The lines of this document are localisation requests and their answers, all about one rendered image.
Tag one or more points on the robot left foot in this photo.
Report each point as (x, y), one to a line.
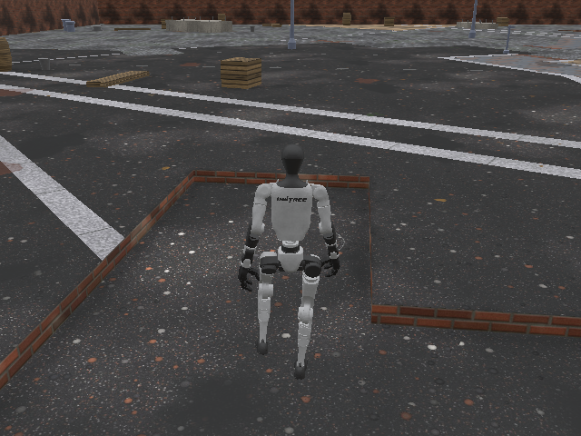
(262, 348)

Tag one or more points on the right robot hand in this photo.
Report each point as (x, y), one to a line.
(335, 263)

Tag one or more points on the humanoid robot torso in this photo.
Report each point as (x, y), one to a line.
(290, 217)

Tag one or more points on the robot left forearm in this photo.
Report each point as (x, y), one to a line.
(249, 248)

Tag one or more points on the robot right forearm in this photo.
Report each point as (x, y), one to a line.
(331, 243)

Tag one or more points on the robot left upper arm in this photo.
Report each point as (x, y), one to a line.
(258, 210)

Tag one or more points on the left robot hand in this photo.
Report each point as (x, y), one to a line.
(243, 277)

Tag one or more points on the robot right upper arm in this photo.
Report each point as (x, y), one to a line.
(319, 192)

